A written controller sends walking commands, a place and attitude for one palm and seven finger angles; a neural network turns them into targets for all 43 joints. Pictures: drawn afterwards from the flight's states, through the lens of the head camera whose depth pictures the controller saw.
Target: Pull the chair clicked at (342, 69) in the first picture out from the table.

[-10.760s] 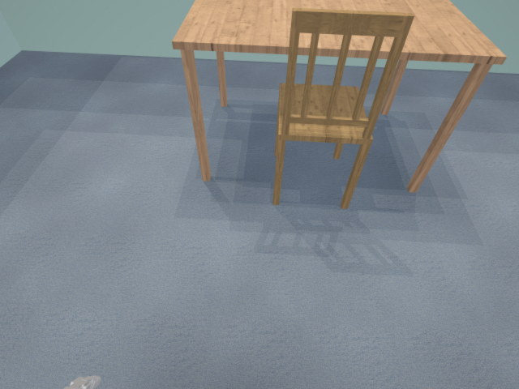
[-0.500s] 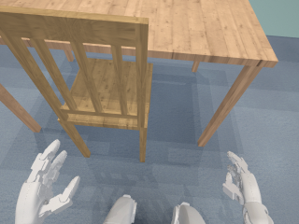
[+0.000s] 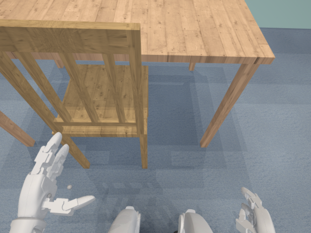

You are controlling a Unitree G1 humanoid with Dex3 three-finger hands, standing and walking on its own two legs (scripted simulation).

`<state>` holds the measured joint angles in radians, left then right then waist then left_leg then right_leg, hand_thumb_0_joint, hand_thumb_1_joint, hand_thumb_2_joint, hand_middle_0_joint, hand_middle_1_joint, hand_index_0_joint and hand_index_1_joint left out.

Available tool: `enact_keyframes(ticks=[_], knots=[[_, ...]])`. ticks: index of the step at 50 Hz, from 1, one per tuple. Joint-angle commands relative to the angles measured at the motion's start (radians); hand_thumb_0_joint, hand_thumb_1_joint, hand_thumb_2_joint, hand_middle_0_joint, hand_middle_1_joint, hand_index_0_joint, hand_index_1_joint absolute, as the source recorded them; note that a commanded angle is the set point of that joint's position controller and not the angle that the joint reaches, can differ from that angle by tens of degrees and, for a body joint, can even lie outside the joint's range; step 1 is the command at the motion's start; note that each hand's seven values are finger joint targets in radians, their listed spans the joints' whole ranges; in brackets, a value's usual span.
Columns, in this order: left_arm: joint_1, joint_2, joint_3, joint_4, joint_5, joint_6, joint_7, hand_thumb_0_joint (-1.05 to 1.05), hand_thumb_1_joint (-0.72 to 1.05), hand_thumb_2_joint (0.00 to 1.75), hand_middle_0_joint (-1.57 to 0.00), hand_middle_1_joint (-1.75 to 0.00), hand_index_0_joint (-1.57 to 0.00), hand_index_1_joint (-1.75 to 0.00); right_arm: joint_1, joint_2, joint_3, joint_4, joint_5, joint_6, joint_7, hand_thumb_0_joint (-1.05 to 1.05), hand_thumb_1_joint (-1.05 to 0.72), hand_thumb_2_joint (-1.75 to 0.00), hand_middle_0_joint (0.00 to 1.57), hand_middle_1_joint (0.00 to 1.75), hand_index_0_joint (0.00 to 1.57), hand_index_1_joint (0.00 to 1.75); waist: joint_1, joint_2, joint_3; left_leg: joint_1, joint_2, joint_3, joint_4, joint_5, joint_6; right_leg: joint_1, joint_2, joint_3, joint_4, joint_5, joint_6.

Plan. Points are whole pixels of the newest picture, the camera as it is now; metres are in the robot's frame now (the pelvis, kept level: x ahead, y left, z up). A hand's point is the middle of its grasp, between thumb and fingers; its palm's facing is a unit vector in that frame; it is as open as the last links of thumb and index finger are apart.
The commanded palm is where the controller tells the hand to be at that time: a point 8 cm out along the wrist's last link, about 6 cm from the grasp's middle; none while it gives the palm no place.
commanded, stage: raise the hand toward the chair's back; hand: left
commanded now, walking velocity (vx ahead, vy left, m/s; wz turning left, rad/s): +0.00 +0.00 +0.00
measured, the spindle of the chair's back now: (83, 92) +0.49 +0.26 +0.02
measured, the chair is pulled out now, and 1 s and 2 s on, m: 0.00 0.00 0.00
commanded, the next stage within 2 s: aim the fingers beside a spindle in 1.10 s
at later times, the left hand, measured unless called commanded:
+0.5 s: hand (63, 170) +0.24 +0.22 +0.05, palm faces +0.07 -1.00 -0.05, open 16.9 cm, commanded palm +0.22 +0.27 +0.06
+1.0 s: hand (65, 162) +0.26 +0.22 +0.06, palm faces +0.07 -1.00 -0.05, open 16.9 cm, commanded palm +0.23 +0.27 +0.07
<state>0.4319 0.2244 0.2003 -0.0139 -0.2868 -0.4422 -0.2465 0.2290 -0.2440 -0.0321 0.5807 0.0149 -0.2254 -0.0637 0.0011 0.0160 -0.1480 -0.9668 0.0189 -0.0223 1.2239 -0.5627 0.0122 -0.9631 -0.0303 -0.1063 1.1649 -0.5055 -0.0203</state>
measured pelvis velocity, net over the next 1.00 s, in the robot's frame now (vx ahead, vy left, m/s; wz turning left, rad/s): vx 0.01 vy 0.01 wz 0.00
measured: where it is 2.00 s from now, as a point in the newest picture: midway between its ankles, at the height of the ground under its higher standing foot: outside the picture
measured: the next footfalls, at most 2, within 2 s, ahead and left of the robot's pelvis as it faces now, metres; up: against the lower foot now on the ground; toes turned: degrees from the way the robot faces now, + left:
none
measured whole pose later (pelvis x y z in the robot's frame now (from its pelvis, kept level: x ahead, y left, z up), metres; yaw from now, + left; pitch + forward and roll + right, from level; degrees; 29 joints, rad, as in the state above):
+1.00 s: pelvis +0.01 +0.01 +0.02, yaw +0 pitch +17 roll -3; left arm 0.30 0.25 0.21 0.04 -0.27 -0.39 -0.21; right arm 0.23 -0.24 0.01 0.54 0.01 -0.18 -0.05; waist -0.01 0.02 -0.15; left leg -0.90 0.01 -0.01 1.15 -0.55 0.03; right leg -0.89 -0.03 -0.10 1.08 -0.48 0.00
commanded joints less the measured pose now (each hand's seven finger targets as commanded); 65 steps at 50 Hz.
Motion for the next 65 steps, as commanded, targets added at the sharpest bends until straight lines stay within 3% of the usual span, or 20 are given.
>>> enact_keyframes(ticks=[1,6,10,12,19,22,27,34,36,37,45,49,53,58,60,62,65], knots=[[-0.025,0.129,0.078,-0.216,-0.011,-0.075,0.019,0.00,-0.29,0.39,-0.08,-0.11,-0.08,-0.11,-0.050,-0.107,-0.039,-0.166,0.005,-0.061,-0.004,0.00,-0.90,-0.90,0.20,0.30,0.20,0.30,0.006,0.031,-0.226,0.146,-0.023,-0.022,-0.217,0.251,0.013,0.211,0.031,0.046,-0.182,0.121,-0.003],[-0.042,0.125,0.066,-0.204,-0.005,-0.057,0.022,0.00,-0.41,0.34,-0.07,-0.09,-0.07,-0.09,-0.050,-0.111,-0.032,-0.173,0.004,-0.049,0.001,0.00,-0.90,-0.90,0.20,0.30,0.20,0.30,0.003,0.063,-0.213,0.164,-0.023,-0.024,-0.229,0.259,0.008,0.208,0.033,0.037,-0.185,0.137,-0.006],[-0.056,0.127,0.063,-0.215,0.000,-0.038,0.017,0.00,-0.50,0.30,-0.06,-0.08,-0.06,-0.08,-0.041,-0.113,-0.029,-0.183,0.003,-0.038,0.004,0.00,-0.90,-0.90,0.20,0.30,0.20,0.30,0.002,0.070,-0.241,0.199,-0.020,-0.028,-0.233,0.306,0.004,0.218,0.036,0.028,-0.180,0.183,-0.006],[-0.073,0.130,0.063,-0.182,0.001,-0.024,0.016,0.00,-0.50,0.30,-0.06,-0.08,-0.06,-0.08,-0.041,-0.116,-0.026,-0.181,0.004,-0.032,0.002,0.00,-0.90,-0.90,0.20,0.30,0.20,0.30,-0.006,0.052,-0.213,0.186,-0.019,-0.032,-0.232,0.295,0.005,0.207,0.040,0.026,-0.185,0.176,-0.006],[-0.139,0.143,0.069,-0.200,0.002,-0.013,0.013,0.00,-0.50,0.30,-0.06,-0.08,-0.06,-0.08,-0.030,-0.123,-0.016,-0.192,0.002,-0.028,0.002,0.00,-0.90,-0.90,0.20,0.30,0.20,0.30,-0.004,0.064,-0.240,0.217,-0.018,-0.039,-0.246,0.316,-0.001,0.214,0.038,0.021,-0.184,0.187,-0.006],[-0.150,0.146,0.079,-0.171,-0.003,-0.002,0.010,0.00,-0.50,0.30,-0.06,-0.08,-0.06,-0.08,-0.027,-0.124,-0.015,-0.186,0.004,-0.025,0.000,0.00,-0.90,-0.90,0.20,0.30,0.20,0.30,-0.005,0.039,-0.235,0.208,-0.018,-0.039,-0.247,0.317,-0.001,0.221,0.040,0.020,-0.190,0.188,-0.006],[-0.177,0.167,0.092,-0.181,0.001,0.004,0.016,0.00,-0.50,0.30,-0.06,-0.08,-0.06,-0.08,-0.024,-0.128,-0.015,-0.181,0.005,-0.026,0.001,0.00,-0.90,-0.90,0.20,0.30,0.20,0.30,-0.002,0.061,-0.258,0.235,-0.015,-0.040,-0.258,0.348,-0.005,0.236,0.037,0.020,-0.193,0.208,-0.007],[-0.166,0.141,0.080,-0.147,-0.004,0.005,0.021,0.00,-0.50,0.30,-0.06,-0.08,-0.06,-0.08,-0.017,-0.127,-0.022,-0.176,0.008,-0.021,0.005,0.00,-0.90,-0.90,0.20,0.30,0.20,0.30,-0.003,0.044,-0.254,0.248,-0.015,-0.032,-0.267,0.386,-0.008,0.255,0.035,0.018,-0.202,0.248,-0.003],[-0.175,0.146,0.086,-0.146,-0.005,0.002,0.023,0.00,-0.50,0.30,-0.06,-0.08,-0.06,-0.08,-0.015,-0.129,-0.021,-0.178,0.006,-0.018,0.006,0.00,-0.90,-0.90,0.20,0.30,0.20,0.30,-0.001,0.048,-0.252,0.238,-0.017,-0.031,-0.271,0.372,-0.008,0.259,0.033,0.019,-0.203,0.237,-0.004],[-0.160,0.154,0.090,-0.123,0.001,0.005,0.026,0.00,-0.50,0.30,-0.06,-0.08,-0.06,-0.08,-0.014,-0.130,-0.022,-0.176,0.007,-0.014,0.005,0.00,-0.90,-0.90,0.20,0.30,0.20,0.30,-0.003,0.021,-0.238,0.230,-0.013,-0.032,-0.272,0.366,-0.005,0.260,0.037,0.019,-0.208,0.232,-0.004],[-0.181,0.149,0.080,-0.161,0.005,-0.027,0.038,0.00,-0.50,0.30,-0.06,-0.08,-0.06,-0.08,-0.015,-0.127,-0.022,-0.179,0.004,-0.012,0.008,0.00,-0.90,-0.90,0.20,0.30,0.20,0.30,-0.005,0.076,-0.251,0.255,-0.013,-0.028,-0.267,0.379,-0.009,0.244,0.034,0.023,-0.201,0.241,-0.005],[-0.186,0.148,0.080,-0.136,0.003,-0.021,0.031,0.00,-0.50,0.30,-0.06,-0.08,-0.06,-0.08,-0.016,-0.130,-0.021,-0.180,0.006,-0.006,0.006,0.00,-0.90,-0.90,0.20,0.30,0.20,0.30,-0.012,0.037,-0.243,0.231,-0.015,-0.028,-0.264,0.344,-0.005,0.244,0.035,0.025,-0.204,0.224,-0.002],[-0.191,0.153,0.082,-0.149,-0.001,-0.018,0.025,0.00,-0.50,0.30,-0.06,-0.08,-0.06,-0.08,-0.017,-0.129,-0.019,-0.184,0.006,-0.006,0.004,0.00,-0.90,-0.90,0.20,0.30,0.20,0.30,-0.010,0.054,-0.254,0.237,-0.017,-0.027,-0.265,0.339,-0.004,0.250,0.033,0.029,-0.208,0.222,-0.002],[-0.192,0.152,0.079,-0.136,0.003,-0.012,0.025,0.00,-0.50,0.30,-0.06,-0.08,-0.06,-0.08,-0.019,-0.129,-0.018,-0.186,0.008,-0.003,0.002,0.00,-0.90,-0.90,0.20,0.30,0.20,0.30,-0.014,0.029,-0.237,0.220,-0.018,-0.027,-0.260,0.326,0.001,0.250,0.034,0.032,-0.211,0.220,-0.001],[-0.199,0.152,0.075,-0.149,0.004,-0.014,0.025,0.00,-0.50,0.30,-0.06,-0.08,-0.06,-0.08,-0.018,-0.127,-0.016,-0.187,0.007,-0.005,0.001,0.00,-0.90,-0.90,0.20,0.30,0.20,0.30,-0.013,0.055,-0.241,0.227,-0.018,-0.025,-0.261,0.319,0.000,0.243,0.033,0.033,-0.212,0.211,-0.001],[-0.246,0.133,0.045,-0.144,0.005,-0.018,0.027,0.00,-0.50,0.30,-0.06,-0.08,-0.06,-0.08,-0.019,-0.129,-0.013,-0.183,0.004,-0.009,0.001,0.00,-0.90,-0.90,0.20,0.30,0.20,0.30,-0.028,0.040,-0.225,0.206,-0.019,-0.029,-0.251,0.294,0.003,0.226,0.032,0.034,-0.209,0.191,-0.001],[-0.244,0.133,0.048,-0.117,0.010,-0.023,0.033,0.00,-0.50,0.30,-0.06,-0.08,-0.06,-0.08,-0.014,-0.132,-0.016,-0.181,0.003,-0.012,0.001,0.00,-0.90,-0.90,0.20,0.30,0.20,0.30,-0.023,0.021,-0.235,0.194,-0.020,-0.027,-0.239,0.285,0.002,0.216,0.031,0.037,-0.201,0.186,0.000]])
